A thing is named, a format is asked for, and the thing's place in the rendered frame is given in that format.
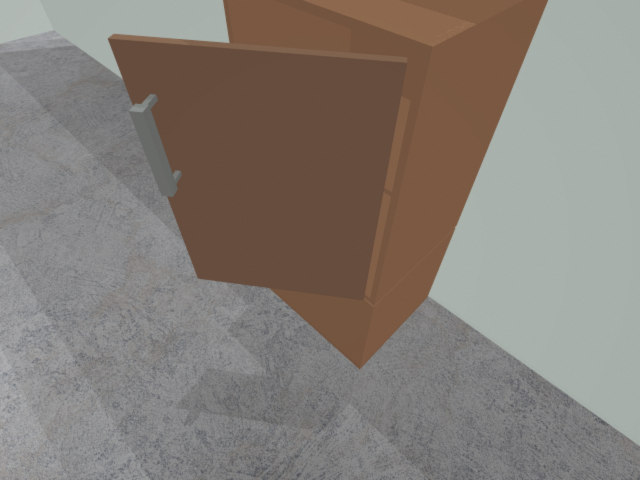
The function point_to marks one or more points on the cupboard door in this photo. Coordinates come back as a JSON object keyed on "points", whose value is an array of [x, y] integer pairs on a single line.
{"points": [[283, 153]]}

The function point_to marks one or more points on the handle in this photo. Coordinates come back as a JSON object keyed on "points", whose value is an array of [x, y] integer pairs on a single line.
{"points": [[145, 126]]}

